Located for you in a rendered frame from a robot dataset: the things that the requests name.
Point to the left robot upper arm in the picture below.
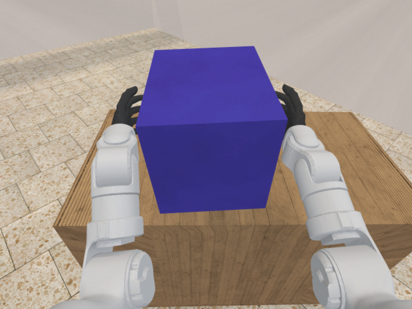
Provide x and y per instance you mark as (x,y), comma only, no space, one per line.
(115,280)

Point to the carton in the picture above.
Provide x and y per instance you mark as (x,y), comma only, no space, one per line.
(210,127)

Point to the robot left hand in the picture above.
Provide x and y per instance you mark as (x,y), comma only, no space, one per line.
(124,111)

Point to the robot left forearm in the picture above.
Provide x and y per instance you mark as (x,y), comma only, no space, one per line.
(115,189)

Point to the right robot upper arm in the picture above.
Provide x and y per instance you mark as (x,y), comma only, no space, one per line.
(353,277)

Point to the robot right forearm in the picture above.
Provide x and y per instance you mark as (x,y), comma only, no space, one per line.
(332,218)

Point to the robot right hand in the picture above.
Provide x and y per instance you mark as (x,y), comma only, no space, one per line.
(293,107)

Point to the pedestal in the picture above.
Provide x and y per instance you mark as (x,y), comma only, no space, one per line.
(254,256)

